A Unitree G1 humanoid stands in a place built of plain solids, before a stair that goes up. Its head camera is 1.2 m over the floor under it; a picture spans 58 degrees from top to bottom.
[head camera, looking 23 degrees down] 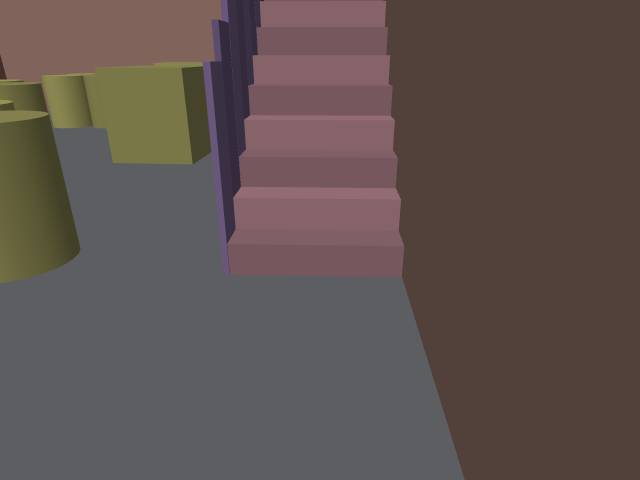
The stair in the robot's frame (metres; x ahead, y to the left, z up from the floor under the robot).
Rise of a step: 0.20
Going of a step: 0.24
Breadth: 1.02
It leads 2 degrees to the right of straight ahead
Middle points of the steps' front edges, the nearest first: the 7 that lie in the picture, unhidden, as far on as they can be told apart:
2.28 0.03 0.20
2.52 0.02 0.40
2.76 0.01 0.60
3.00 0.01 0.81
3.25 0.00 1.01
3.49 -0.01 1.21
3.73 -0.01 1.41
